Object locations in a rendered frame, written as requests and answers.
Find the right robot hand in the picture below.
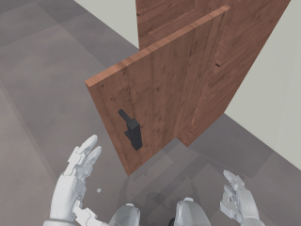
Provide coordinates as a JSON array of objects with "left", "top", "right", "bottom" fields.
[{"left": 220, "top": 169, "right": 260, "bottom": 224}]

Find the right robot thigh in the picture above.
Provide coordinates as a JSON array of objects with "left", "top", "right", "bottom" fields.
[{"left": 175, "top": 200, "right": 212, "bottom": 226}]

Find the handle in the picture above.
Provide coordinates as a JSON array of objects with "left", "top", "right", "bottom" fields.
[{"left": 119, "top": 109, "right": 143, "bottom": 151}]

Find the left robot hand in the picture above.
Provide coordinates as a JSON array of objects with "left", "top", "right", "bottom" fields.
[{"left": 50, "top": 135, "right": 112, "bottom": 226}]

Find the cupboard door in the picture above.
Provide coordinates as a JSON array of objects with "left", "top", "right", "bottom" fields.
[{"left": 84, "top": 5, "right": 231, "bottom": 176}]

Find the left robot thigh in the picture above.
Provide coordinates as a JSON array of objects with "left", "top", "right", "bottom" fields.
[{"left": 108, "top": 205, "right": 140, "bottom": 226}]

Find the robot thigh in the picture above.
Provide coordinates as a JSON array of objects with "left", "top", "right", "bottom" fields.
[
  {"left": 175, "top": 200, "right": 212, "bottom": 226},
  {"left": 108, "top": 205, "right": 140, "bottom": 226}
]

